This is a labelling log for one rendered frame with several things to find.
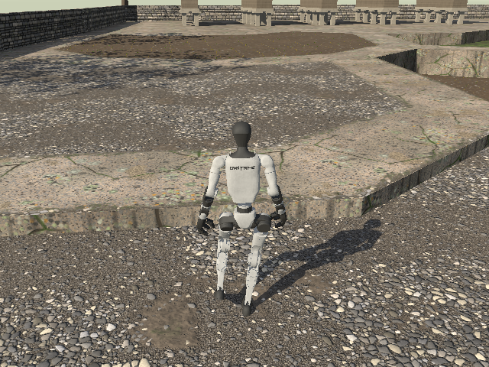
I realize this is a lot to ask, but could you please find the robot left upper arm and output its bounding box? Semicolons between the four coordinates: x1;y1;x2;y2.
206;154;227;198

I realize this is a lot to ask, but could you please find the robot right hand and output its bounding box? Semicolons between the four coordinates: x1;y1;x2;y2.
270;212;287;228

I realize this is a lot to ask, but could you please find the right robot forearm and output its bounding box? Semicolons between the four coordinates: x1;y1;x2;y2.
271;185;286;215

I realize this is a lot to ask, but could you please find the robot right upper arm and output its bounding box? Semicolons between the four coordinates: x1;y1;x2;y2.
258;154;279;196

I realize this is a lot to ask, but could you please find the robot left hand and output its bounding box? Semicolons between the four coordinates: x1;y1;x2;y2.
196;218;215;236

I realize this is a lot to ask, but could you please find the left robot forearm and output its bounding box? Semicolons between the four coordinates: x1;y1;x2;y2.
199;186;214;219

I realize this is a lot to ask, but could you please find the robot head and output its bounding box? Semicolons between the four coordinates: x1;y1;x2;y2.
229;121;256;158

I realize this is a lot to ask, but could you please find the robot left foot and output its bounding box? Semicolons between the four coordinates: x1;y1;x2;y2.
214;288;225;300

